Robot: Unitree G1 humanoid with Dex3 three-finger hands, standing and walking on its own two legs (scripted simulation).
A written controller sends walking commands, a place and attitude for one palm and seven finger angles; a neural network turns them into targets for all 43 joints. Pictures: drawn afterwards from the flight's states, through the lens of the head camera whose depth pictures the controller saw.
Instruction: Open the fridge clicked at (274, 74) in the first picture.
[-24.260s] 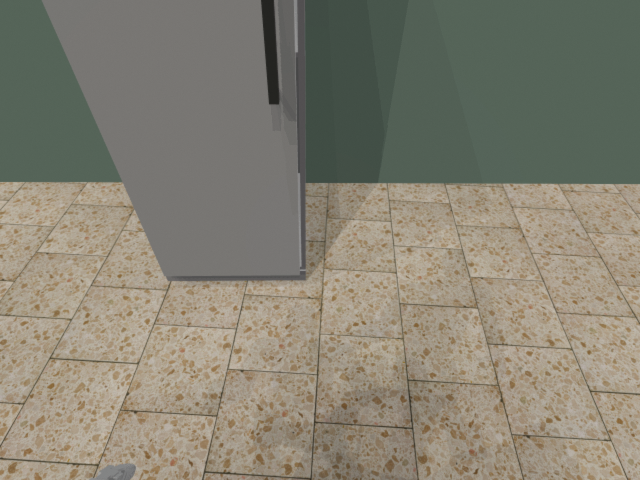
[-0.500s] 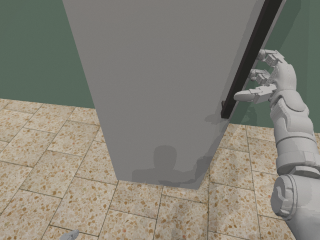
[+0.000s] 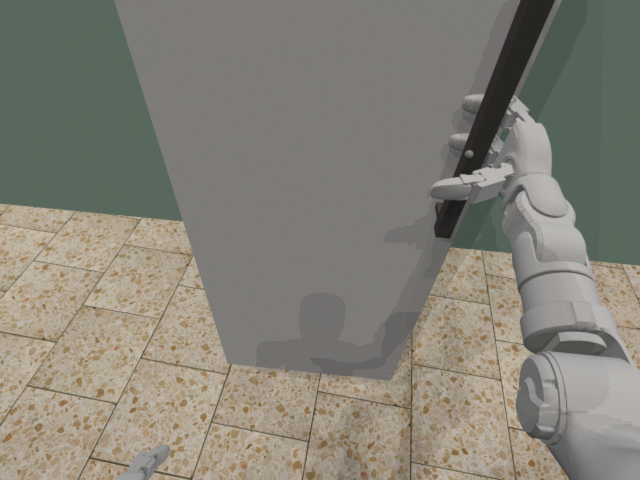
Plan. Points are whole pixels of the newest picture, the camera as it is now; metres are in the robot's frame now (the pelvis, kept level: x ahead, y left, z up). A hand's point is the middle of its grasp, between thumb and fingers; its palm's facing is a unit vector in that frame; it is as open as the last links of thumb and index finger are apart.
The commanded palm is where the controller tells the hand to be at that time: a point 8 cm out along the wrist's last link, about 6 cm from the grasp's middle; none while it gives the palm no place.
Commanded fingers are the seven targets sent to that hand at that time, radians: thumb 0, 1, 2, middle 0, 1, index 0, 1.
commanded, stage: slide the fingers in behind the handle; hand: right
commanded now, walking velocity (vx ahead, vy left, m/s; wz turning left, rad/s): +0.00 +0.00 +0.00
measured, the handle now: (481, 117) +0.51 -0.14 +0.23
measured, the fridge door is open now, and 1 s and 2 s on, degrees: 0 0 0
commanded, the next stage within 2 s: grip the handle and tug to test in 1.04 s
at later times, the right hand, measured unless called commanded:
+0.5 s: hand (463, 159) +0.45 -0.12 +0.21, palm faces +0.02 +1.00 +0.00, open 14.1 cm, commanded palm +0.42 -0.15 +0.20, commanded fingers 0.00 0.50 -0.30 0.30 1.20 0.30 1.20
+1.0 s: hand (462, 160) +0.45 -0.11 +0.21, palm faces +0.02 +1.00 -0.01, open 14.3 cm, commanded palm +0.42 -0.16 +0.20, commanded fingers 0.00 0.50 -0.30 0.30 1.20 0.30 1.20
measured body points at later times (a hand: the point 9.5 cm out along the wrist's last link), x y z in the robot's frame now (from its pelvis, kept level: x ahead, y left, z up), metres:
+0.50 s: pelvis +0.00 +0.01 +0.00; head +0.00 +0.02 +0.45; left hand +0.11 +0.26 -0.11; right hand +0.44 -0.17 +0.21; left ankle -0.01 +0.11 -0.74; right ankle -0.01 -0.10 -0.74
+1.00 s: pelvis +0.01 +0.00 +0.00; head +0.01 +0.01 +0.45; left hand +0.13 +0.24 -0.11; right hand +0.44 -0.17 +0.21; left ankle -0.01 +0.11 -0.74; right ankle -0.01 -0.10 -0.74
